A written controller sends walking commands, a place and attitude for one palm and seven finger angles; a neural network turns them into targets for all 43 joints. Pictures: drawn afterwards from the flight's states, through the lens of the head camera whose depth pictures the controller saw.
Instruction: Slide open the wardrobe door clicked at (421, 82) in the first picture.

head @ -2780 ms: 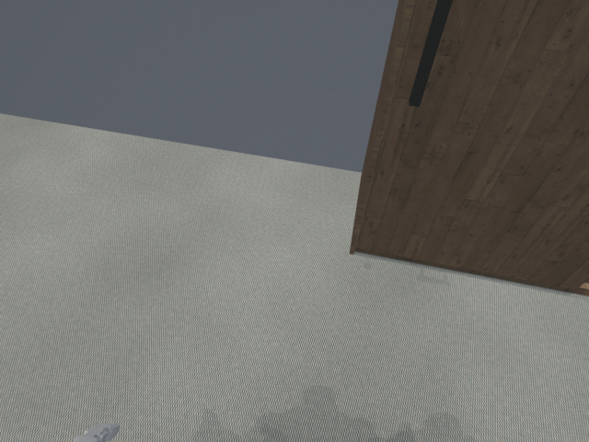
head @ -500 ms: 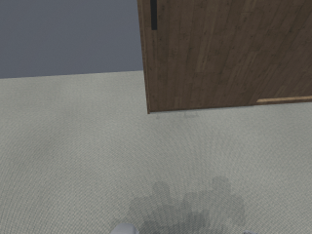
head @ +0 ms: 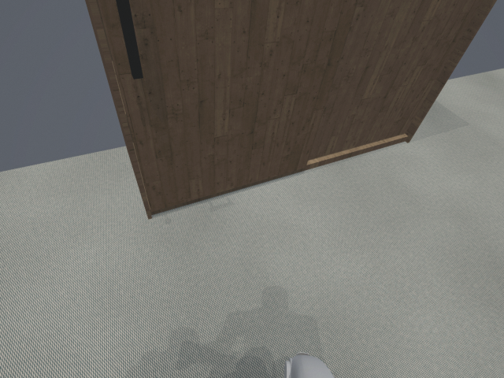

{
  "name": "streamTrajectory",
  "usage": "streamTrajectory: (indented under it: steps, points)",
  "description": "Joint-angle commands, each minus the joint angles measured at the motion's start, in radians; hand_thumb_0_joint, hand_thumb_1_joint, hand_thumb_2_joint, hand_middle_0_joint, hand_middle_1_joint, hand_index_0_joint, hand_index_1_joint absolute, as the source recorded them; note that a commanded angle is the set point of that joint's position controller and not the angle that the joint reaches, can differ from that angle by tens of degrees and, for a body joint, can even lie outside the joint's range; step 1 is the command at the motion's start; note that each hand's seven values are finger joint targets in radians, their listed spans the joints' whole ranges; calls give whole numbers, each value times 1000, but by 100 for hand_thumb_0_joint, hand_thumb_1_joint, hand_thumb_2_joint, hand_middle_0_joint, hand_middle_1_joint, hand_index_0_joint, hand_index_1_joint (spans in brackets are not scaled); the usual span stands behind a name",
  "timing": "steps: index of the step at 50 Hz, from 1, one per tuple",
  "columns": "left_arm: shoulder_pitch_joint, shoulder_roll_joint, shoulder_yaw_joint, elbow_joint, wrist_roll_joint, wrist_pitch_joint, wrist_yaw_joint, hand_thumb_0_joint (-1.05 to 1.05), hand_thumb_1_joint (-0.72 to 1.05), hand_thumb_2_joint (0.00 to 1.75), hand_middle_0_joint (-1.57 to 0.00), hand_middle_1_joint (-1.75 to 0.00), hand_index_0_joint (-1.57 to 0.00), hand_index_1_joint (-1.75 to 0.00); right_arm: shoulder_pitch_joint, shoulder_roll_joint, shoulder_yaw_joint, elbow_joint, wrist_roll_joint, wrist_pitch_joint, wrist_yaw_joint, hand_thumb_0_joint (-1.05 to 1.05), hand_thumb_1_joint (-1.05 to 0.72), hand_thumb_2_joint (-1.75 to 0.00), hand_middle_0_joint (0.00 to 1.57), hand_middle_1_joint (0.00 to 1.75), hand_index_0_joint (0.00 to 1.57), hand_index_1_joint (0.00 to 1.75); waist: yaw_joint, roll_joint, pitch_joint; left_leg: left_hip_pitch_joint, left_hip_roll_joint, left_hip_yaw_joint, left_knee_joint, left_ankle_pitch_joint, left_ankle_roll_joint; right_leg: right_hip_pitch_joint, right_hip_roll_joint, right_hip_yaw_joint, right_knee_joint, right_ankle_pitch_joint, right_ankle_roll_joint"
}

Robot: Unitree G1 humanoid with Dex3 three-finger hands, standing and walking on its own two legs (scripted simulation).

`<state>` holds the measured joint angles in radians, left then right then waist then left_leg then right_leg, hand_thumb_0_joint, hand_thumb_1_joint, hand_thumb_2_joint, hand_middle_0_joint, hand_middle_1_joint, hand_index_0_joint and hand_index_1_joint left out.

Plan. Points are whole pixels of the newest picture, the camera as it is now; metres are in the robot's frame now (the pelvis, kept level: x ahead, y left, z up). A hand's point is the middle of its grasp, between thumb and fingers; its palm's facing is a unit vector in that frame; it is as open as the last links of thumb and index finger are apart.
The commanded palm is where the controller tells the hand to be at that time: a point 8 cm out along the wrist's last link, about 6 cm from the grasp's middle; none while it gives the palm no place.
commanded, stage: walk to a spot facing it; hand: left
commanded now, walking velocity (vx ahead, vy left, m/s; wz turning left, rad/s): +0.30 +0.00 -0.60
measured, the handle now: (123, 13) +0.91 +0.40 +0.15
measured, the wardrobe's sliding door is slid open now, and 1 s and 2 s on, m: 0.00 0.00 0.00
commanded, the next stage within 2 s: turn to face it in 0.40 s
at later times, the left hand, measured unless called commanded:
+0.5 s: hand (209, 300) +0.30 +0.09 -0.16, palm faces -0.22 -0.95 -0.21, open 7.3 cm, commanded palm none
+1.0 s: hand (196, 276) +0.36 +0.13 -0.18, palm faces -0.02 -0.98 -0.18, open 7.4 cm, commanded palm none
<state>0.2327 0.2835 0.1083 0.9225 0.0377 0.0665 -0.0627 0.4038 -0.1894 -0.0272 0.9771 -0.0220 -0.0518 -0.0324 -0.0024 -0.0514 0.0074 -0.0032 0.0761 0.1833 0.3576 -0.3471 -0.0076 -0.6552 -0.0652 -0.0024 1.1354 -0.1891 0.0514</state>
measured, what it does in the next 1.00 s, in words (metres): walks ahead: right foot, then left foot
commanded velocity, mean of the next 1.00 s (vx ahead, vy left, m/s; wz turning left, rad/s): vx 0.14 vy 0.00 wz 0.14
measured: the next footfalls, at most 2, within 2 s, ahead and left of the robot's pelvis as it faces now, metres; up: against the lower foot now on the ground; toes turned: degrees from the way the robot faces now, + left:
right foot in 0.20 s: +0.21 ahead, -0.16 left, +0.00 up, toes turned -16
left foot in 0.68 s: +0.38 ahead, +0.01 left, +0.00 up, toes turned -5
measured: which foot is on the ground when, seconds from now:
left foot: down 0.00-0.20, up 0.22-0.66, down 0.68-1.00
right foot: up 0.00-0.18, down 0.20-0.70, up 0.72-1.00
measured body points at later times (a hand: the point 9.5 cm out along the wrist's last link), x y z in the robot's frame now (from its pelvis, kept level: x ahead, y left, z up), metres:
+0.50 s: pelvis +0.18 -0.08 +0.00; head +0.19 -0.08 +0.45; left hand +0.31 +0.14 -0.15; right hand +0.18 -0.33 -0.15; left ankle +0.27 +0.06 -0.68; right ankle +0.17 -0.15 -0.74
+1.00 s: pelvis +0.28 -0.05 +0.00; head +0.31 -0.03 +0.45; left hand +0.36 +0.18 -0.16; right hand +0.30 -0.30 -0.14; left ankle +0.34 +0.02 -0.74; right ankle +0.27 -0.22 -0.68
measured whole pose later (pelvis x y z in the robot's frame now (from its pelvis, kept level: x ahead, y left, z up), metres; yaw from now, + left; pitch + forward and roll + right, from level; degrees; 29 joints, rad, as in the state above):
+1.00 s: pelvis +0.28 -0.05 +0.00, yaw -5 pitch +0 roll -2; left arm 0.20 0.20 0.08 1.00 0.02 0.04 0.02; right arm 0.24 -0.17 -0.05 0.99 -0.02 0.02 -0.01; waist -0.01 -0.02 0.05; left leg -0.30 -0.03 0.01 0.45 -0.15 0.08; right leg -0.46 -0.07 -0.01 0.98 -0.38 0.07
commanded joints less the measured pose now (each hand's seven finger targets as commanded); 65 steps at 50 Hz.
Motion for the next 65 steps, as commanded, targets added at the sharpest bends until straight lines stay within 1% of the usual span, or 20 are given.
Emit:
streamTrajectory:
  steps: [1, 6, 8, 9, 10, 11, 15, 18, 29, 32, 33, 35, 41, 47, 53, 58, 59, 61, 62, 65]
  points:
    - [-246, -21, -35, -144, -6, -45, -12, 0, 90, 90, -20, -30, -20, -30, 108, -155, -33, -5, -7, -26, -5, 0, -90, -90, 20, 30, 20, 30, -72, 216, 165, 71, 261, -113, -122, 389, 137, -172, -30, -72, -203, -36, -8]
    - [-218, -17, -41, -120, -10, -66, -6, 0, 90, 90, -20, -30, -20, -30, 113, -186, -46, 23, -10, -19, 3, 0, -90, -90, 20, 30, 20, 30, -40, 222, 94, 64, 261, 35, 65, 829, 98, 137, 70, -184, -465, -122, -82]
    - [25, 43, -17, -46, -6, -87, 4, 0, 90, 90, -20, -30, -20, -30, 66, -215, -52, 8, 3, -19, 6, 0, -90, -90, 20, 30, 20, 30, 84, 179, -54, -48, 234, 103, 382, 895, 33, 515, 114, -196, -590, -21, -119]
    - [187, 151, 11, 2, -3, -101, 16, 0, 90, 90, -20, -30, -20, -30, 71, -183, -44, -7, 19, -18, 23, 0, -90, -90, 20, 30, 20, 30, 157, 3, -196, -317, 192, 113, 663, 553, -13, 866, -50, 2, -624, -15, -179]
    - [279, 259, 37, 19, -18, -107, 36, 0, 90, 90, -20, -30, -20, -30, 86, -106, -27, -51, 29, -23, 22, 0, -90, -90, 20, 30, 20, 30, 157, -211, -353, -613, 20, 33, 1008, -224, -67, 1074, -358, 542, -710, 91, -302]
    - [261, 260, 41, 14, -39, -92, 52, 0, 90, 90, -20, -30, -20, -30, -41, -124, -34, -88, 28, -20, 13, 0, -90, -90, 20, 30, 20, 30, 166, -98, -294, -671, 45, -120, 1094, -220, -28, 981, -372, 582, -787, 118, -327]
    - [-20, 109, -13, -38, -29, -103, 59, 0, 90, 90, -20, -30, -20, -30, -46, -98, -38, -33, -1, 11, 20, 0, -90, -90, 20, 30, 20, 30, 15, 27, 13, -545, 134, -157, 964, 27, -32, 407, -235, 274, -906, -68, -237]
    - [-38, 78, -22, -20, -14, -119, 65, 0, 90, 90, -20, -30, -20, -30, 35, -57, -36, -5, -9, 33, 24, 0, -90, -90, 20, 30, 20, 30, -46, 12, -2, -493, 114, -135, 841, 61, -48, 324, -166, 149, -900, 61, -223]
    - [104, 36, -41, 68, -16, -132, 80, 0, 90, 90, -20, -30, -20, -30, -198, -19, -16, -43, 4, 10, 40, 0, -90, -90, 20, 30, 20, 30, 27, -44, 1, -450, 22, -84, 337, 110, -35, 545, -148, 115, -814, 410, -213]
    - [111, 17, -49, 89, -24, -122, 91, 0, 90, 90, -20, -30, -20, -30, -105, -38, -14, 9, 3, 3, 31, 0, -90, -90, 20, 30, 20, 30, -14, -7, -25, -242, -11, -89, 135, 281, -12, 540, -108, 28, -661, 453, -144]
    - [122, 0, -54, 87, -26, -116, 92, 0, 90, 90, -20, -30, -20, -30, -31, -87, -24, 31, 1, -2, 27, 0, -90, -90, 20, 30, 20, 30, -37, 91, -67, -98, 49, -166, 111, 509, 18, 463, -63, -21, -529, 322, -99]
    - [155, -42, -67, 70, -34, -106, 95, 0, 90, 90, -20, -30, -20, -30, 15, -188, -38, 34, 1, 16, 19, 0, -90, -90, 20, 30, 20, 30, -29, 329, -108, 7, 348, -479, 14, 851, 220, 239, 63, -92, -161, -462, -19]
    - [45, -34, -37, 53, -19, -67, 83, 0, 90, 90, -20, -30, -20, -30, -143, -137, -38, -15, 2, 36, 8, 0, -90, -90, 20, 30, 20, 30, 2, 128, -2, -223, 195, -382, -63, 490, 180, 201, -7, -22, -68, -258, 5]
    - [17, -22, -18, 17, -16, -42, 85, 0, 90, 90, -20, -30, -20, -30, -147, -165, -59, -46, 3, 51, 16, 0, -90, -90, 20, 30, 20, 30, -8, 182, -50, -224, 149, -435, -103, 216, 168, 164, -11, -12, -117, -177, 28]
    - [-74, -19, -17, -41, -23, -43, 88, 0, 90, 90, -20, -30, -20, -30, -117, -195, -84, -50, -5, 65, 17, 0, -90, -90, 20, 30, 20, 30, -36, 198, -51, -200, 145, -543, -57, 277, 191, 197, 20, 0, -287, -243, 29]
    - [7, 0, -17, -41, -34, -51, 96, 0, 90, 90, -20, -30, -20, -30, -169, -208, -101, -79, -1, 78, 23, 0, -90, -90, 20, 30, 20, 30, 9, 215, -85, -300, 85, -569, 20, 330, 145, 439, 64, -15, -590, -133, 12]
    - [38, 19, -11, -36, -34, -55, 99, 0, 90, 90, -20, -30, -20, -30, -183, -194, -101, -90, 4, 81, 26, 0, -90, -90, 20, 30, 20, 30, 27, 181, -85, -383, 49, -547, 49, 246, 105, 554, 44, -8, -723, -59, 2]
    - [43, 177, 14, -57, -8, -65, 110, 0, 90, 90, -20, -30, -20, -30, -178, -87, -87, -128, 13, 83, 33, 0, -90, -90, 20, 30, 20, 30, 45, -257, -67, -696, -164, -238, 439, -170, -38, 708, -383, 387, -933, -133, -147]
    - [-1, 172, 4, -80, -17, -58, 111, 0, 90, 90, -20, -30, -20, -30, -202, -140, -98, -132, -5, 84, 34, 0, -90, -90, 20, 30, 20, 30, 35, -178, -35, -639, -113, -248, 636, -212, -29, 525, -445, 354, -924, -77, -193]
    - [-149, 77, -21, -112, -19, -67, 103, 0, 90, 90, -20, -30, -20, -30, -153, -127, -97, -80, -8, 112, 53, 0, -90, -90, 20, 30, 20, 30, -48, -109, 75, -597, -54, -221, 861, -39, -47, 376, -270, 100, -884, -26, -139]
